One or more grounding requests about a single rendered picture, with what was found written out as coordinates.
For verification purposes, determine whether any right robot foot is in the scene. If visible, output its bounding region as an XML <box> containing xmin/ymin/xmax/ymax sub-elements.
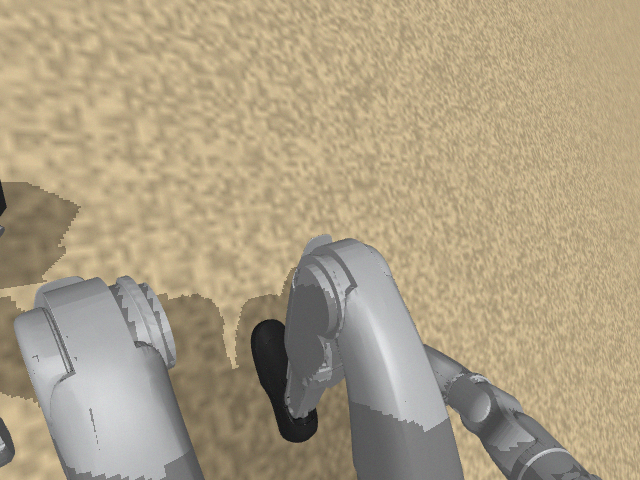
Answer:
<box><xmin>251</xmin><ymin>319</ymin><xmax>318</xmax><ymax>443</ymax></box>

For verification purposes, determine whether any right robot arm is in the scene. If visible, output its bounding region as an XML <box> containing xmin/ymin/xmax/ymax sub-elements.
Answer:
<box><xmin>448</xmin><ymin>372</ymin><xmax>602</xmax><ymax>480</ymax></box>

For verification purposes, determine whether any carton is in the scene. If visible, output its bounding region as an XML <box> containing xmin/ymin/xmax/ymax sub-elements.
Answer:
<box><xmin>0</xmin><ymin>180</ymin><xmax>7</xmax><ymax>216</ymax></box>

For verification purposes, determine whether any right robot hand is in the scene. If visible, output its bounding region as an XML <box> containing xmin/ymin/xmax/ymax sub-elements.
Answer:
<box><xmin>423</xmin><ymin>344</ymin><xmax>471</xmax><ymax>406</ymax></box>

